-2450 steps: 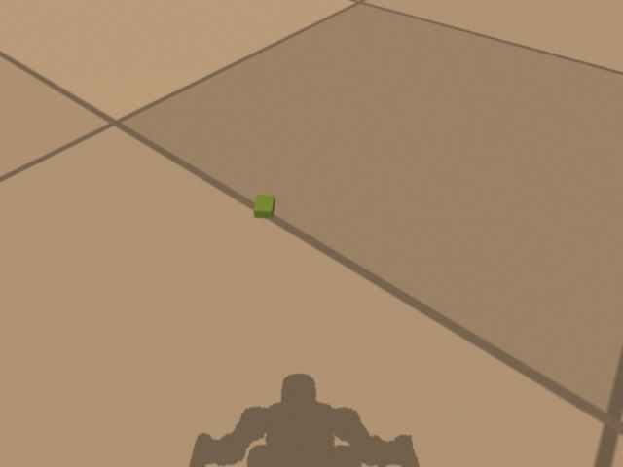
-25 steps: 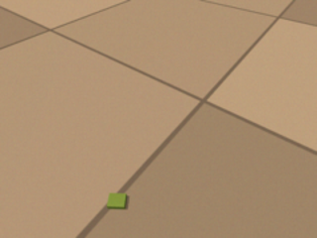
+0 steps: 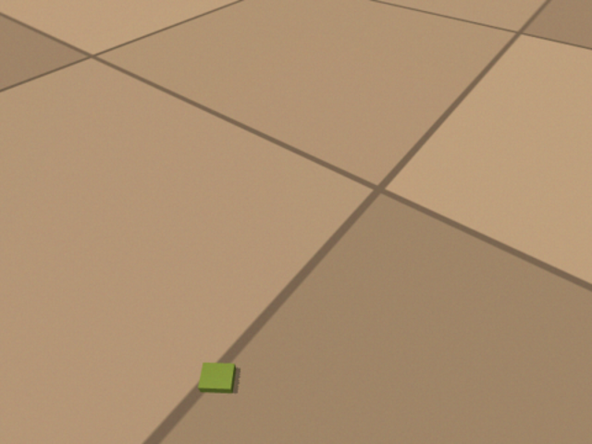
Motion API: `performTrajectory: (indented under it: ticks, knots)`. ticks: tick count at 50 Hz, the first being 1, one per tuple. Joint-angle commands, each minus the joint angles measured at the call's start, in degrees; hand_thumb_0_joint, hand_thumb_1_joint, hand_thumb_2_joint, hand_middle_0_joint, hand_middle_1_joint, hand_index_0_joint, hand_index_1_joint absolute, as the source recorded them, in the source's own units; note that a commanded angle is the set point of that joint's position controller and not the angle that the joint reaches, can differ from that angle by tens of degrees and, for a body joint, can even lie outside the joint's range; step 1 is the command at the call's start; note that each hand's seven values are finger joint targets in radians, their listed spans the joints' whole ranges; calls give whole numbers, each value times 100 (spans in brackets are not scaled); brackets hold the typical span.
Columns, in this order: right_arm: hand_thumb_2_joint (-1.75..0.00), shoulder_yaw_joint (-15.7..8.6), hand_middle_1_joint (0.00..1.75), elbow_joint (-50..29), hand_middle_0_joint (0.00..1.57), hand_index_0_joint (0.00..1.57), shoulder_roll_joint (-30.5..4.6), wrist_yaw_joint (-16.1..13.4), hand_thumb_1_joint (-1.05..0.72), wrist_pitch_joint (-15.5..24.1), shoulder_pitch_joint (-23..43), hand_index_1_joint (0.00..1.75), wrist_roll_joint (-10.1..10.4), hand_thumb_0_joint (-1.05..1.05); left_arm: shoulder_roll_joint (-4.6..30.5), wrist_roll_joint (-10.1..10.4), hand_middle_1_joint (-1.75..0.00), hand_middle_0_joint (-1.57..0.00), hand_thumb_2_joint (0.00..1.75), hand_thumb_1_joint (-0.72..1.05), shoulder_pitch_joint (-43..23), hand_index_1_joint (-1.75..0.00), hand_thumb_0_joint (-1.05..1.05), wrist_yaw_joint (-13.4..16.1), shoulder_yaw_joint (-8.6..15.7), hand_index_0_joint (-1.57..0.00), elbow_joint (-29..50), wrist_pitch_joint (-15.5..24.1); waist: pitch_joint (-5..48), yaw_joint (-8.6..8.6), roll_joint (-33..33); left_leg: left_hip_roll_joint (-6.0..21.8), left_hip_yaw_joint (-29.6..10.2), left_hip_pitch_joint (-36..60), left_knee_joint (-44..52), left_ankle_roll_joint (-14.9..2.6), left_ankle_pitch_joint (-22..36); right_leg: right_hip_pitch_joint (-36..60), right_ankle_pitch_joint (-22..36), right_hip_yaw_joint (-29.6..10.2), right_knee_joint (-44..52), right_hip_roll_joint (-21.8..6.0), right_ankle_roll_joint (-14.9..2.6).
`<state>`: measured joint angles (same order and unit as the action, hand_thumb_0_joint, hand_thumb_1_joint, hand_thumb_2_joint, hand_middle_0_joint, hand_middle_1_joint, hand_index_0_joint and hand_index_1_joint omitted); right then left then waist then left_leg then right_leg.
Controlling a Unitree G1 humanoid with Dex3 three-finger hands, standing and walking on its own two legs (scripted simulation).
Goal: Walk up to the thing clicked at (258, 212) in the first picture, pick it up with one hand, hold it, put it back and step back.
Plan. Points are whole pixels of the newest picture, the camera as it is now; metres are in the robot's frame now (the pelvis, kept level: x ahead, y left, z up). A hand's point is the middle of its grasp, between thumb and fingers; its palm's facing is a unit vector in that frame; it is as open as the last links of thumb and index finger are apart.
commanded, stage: stand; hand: left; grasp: from above
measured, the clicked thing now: (217, 377) +0.47 +0.27 -0.76
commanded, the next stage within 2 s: step back in 0.74 s
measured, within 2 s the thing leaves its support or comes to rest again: neither
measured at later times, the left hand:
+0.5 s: hand out of the picture +0.07 +0.25 -0.16, palm faces +0.00 -0.94 -0.34, open 7.4 cm
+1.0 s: hand out of the picture +0.09 +0.30 -0.17, palm faces -0.01 -0.92 -0.38, open 7.4 cm
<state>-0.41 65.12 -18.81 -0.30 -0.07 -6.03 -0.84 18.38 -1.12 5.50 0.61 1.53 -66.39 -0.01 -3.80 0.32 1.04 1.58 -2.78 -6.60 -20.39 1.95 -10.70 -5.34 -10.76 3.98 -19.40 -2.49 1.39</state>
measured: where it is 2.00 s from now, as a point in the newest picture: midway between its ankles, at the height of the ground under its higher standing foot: outside the picture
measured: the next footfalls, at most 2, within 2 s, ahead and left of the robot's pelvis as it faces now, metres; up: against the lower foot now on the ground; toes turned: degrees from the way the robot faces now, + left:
right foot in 1.40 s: -0.08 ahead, -0.08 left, +0.00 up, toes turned -1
left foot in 1.78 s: -0.17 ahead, +0.17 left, +0.00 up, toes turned -3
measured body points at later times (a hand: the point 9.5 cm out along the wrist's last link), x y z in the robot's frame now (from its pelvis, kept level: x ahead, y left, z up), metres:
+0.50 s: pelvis +0.01 +0.00 +0.00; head +0.02 +0.00 +0.45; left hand +0.07 +0.30 -0.13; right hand +0.08 -0.29 -0.14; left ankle +0.01 +0.14 -0.75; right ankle +0.00 -0.13 -0.75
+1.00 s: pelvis -0.03 +0.03 -0.02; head +0.03 +0.04 +0.42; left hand +0.09 +0.34 -0.15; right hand +0.05 -0.30 -0.14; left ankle -0.04 +0.14 -0.74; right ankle +0.00 -0.13 -0.75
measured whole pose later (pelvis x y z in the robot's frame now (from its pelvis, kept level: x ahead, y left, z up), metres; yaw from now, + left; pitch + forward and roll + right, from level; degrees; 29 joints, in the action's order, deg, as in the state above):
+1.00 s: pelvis -0.03 +0.03 -0.02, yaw +1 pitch -1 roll -1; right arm -3.5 56.2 -23.8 1.6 -2.7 -6.1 0.3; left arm 21.5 -1.1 2.2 0.8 3.8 -56.7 -2.7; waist -9.3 -1.6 -0.1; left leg -1.5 -1.9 -17.5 -41.0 -3.0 -17.8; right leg -17.5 -15.6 3.1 -34.9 -5.8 2.3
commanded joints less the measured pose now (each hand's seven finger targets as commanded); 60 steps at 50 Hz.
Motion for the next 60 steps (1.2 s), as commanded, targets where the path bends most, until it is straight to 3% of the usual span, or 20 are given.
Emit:
performTrajectory:
  ticks: [1,19,36,37,38,41,42,44,45,47,48,49,50,51,52,53,54,55,57,60]
  knots:
    - [-90,-203,30,-297,20,20,-1125,-86,-90,116,143,30,-26,0,1210,7,-30,-20,90,90,-212,-30,0,54,229,-20,340,136,373,-12,-80,513,-318,-176,345,-272,670,107,418,-513,390,-540,-173]
    - [-90,-188,30,-297,20,20,-1193,-66,-90,143,187,30,-6,0,1222,33,-30,-20,90,90,-115,-30,0,24,208,-20,375,153,526,10,-32,531,-318,-47,323,-269,1057,176,741,-486,299,-555,-189]
    - [-90,-180,30,-332,20,20,-1244,-49,-90,144,181,30,5,0,1233,34,-30,-20,90,90,-91,-30,0,17,185,-20,423,164,468,1,21,539,-329,-99,342,-267,985,201,737,-485,340,-565,-185]
    - [-90,-319,30,-477,20,20,-1564,-10,-90,28,369,30,58,0,1700,152,-30,-20,90,90,-155,-30,0,49,461,-20,551,111,-98,-31,-102,385,-320,-579,-299,-415,1879,-170,1683,-555,-145,-549,-283]
    - [-90,-320,30,-563,20,20,-1475,-6,-90,-11,262,30,105,0,1681,181,-30,-20,90,90,-78,-30,0,72,478,-20,642,90,84,-50,-115,351,-218,-575,-553,-434,2079,-96,1980,-530,-299,-596,-376]
    - [-90,-384,30,-740,20,20,-1410,7,-90,-74,58,30,135,0,1692,164,-30,-20,90,90,-92,-30,0,94,544,-20,897,48,595,-110,-404,100,5,-534,-1354,-470,1881,-59,2264,-755,-366,-923,-772]
    - [-90,-400,30,-782,20,20,-1366,20,-90,-115,36,30,138,0,1725,150,-30,-20,90,90,-176,-30,0,89,561,-20,1003,19,640,-108,-575,-98,139,-529,-1715,-423,1275,-277,2153,-966,-255,-1161,-960]
    - [-90,-460,30,-889,20,20,-1342,64,-90,-234,-211,30,100,0,1836,42,-30,-20,90,90,-598,-30,0,101,600,-20,1323,-25,697,-200,-1138,-415,177,-617,-2778,-440,-1114,-775,1902,-1420,-147,-1794,-1433]
    - [-90,-487,30,-952,20,20,-1333,90,-90,-280,-339,30,80,0,1863,-20,-30,-20,90,90,-713,-30,0,101,616,-20,1424,-34,638,-235,-1225,-344,10,-655,-3124,-473,-1765,-1081,1812,-1464,-215,-1931,-1567]
    - [-90,-518,30,-1022,20,20,-1352,135,-90,-277,-674,30,109,0,1859,-54,-30,-20,90,90,-1016,-30,0,105,599,-20,1619,-60,617,-451,-1319,-122,-180,-582,-2575,-572,-1550,-1252,1564,-1177,-602,-1772,-1305]
    - [-90,-560,30,-998,20,20,-1398,139,-90,-247,-849,30,93,0,1791,-30,-30,-20,90,90,-1186,-30,0,106,564,-20,1714,-84,653,-527,-1166,-54,-156,-472,-2118,-609,-712,-1285,1442,-927,-1103,-1494,-1055]
    - [-90,-571,30,-1036,20,20,-1447,120,-90,-201,-701,30,59,0,1564,8,-30,-20,90,90,-1027,-30,0,95,506,-20,1727,-133,476,-408,-577,183,-273,-748,-1167,-601,708,-1187,862,-556,-1688,-894,-738]
    - [-90,-648,30,-1169,20,20,-1793,83,-90,-156,-430,30,-24,0,1292,93,-30,-20,90,90,-803,-30,0,99,456,-20,1775,-183,369,-305,661,882,-1444,-796,-290,-799,2106,-1509,-64,-351,-2725,82,-412]
    - [-90,-704,30,-1251,20,20,-2081,45,-90,-115,-485,30,-88,0,1178,106,-30,-20,90,90,-602,-30,0,144,459,-20,1795,-232,392,-258,1183,1337,-2366,-325,-24,-999,2945,-2187,-2330,-832,-3400,783,-348]
    - [-90,-701,30,-1275,20,20,-1996,13,-90,-82,-488,30,-167,0,1251,75,-30,-20,90,90,-347,-30,0,170,472,-20,1727,-309,547,-150,570,1436,-2144,-242,-256,-1178,3156,-2149,-2613,-1271,-4050,672,-379]
    - [-90,-689,30,-1366,20,20,-2068,-13,-90,-61,-382,30,-138,0,1179,89,-30,-20,90,90,-238,-30,0,185,439,-20,1736,-313,606,-156,723,1501,-2044,-214,-427,-1211,3865,-2265,-2694,-1371,-4460,773,-390]
    - [-90,-691,30,-1484,20,20,-2075,-46,-90,-55,-247,30,-121,0,1170,95,-30,-20,90,90,-248,-30,0,225,443,-20,1734,-306,764,-192,928,1553,-2093,-118,-457,-1209,3794,-2355,-2587,-1580,-4652,835,-400]
    - [-90,-694,30,-1572,20,20,-1998,-93,-90,-46,-26,30,-108,0,1293,99,-30,-20,90,90,-165,-30,0,257,457,-20,1685,-296,818,-90,1042,1475,-1850,-123,-578,-1366,3447,-2361,-2368,-1615,-4807,753,-387]
    - [-90,-634,30,-1732,20,20,-1736,-138,-90,-39,184,30,-157,0,1433,135,-30,-20,90,90,113,-30,0,240,480,-20,1637,-306,893,107,883,1139,-1204,43,-765,-1398,2989,-2424,-1888,-1528,-5031,716,-304]
    - [-90,-632,30,-1741,20,20,-1558,-186,-90,-26,-375,30,-104,0,1410,63,-30,-20,90,90,40,-30,0,187,503,-20,1818,-231,1040,-158,648,1261,-1343,906,-976,-1610,3257,-2577,-1921,-1311,-4520,630,-85]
